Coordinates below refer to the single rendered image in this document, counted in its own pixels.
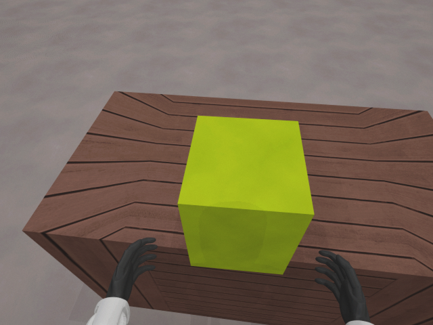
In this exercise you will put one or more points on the robot left forearm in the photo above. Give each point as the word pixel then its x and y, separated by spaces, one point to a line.
pixel 111 311

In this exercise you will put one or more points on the carton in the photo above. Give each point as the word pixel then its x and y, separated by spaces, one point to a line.
pixel 245 201

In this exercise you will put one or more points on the robot left hand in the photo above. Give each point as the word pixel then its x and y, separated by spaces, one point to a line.
pixel 128 270

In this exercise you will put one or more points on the robot right hand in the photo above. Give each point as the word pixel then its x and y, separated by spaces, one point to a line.
pixel 347 288

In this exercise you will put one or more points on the pedestal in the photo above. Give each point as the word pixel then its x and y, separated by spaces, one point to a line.
pixel 370 174

